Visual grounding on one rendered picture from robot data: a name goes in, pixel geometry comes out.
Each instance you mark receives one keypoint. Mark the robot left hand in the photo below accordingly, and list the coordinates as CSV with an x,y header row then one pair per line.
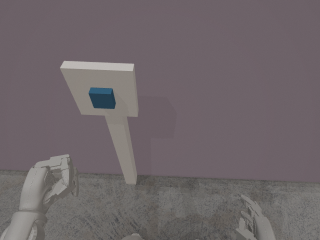
x,y
35,194

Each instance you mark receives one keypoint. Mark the robot right hand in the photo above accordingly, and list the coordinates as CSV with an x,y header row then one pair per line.
x,y
259,227

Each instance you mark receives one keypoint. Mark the robot left forearm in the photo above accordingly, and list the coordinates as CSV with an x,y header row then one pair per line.
x,y
26,225

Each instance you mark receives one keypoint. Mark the button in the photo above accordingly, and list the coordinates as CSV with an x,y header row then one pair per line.
x,y
102,98

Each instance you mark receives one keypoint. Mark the panel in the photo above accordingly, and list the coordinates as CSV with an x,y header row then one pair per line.
x,y
80,76

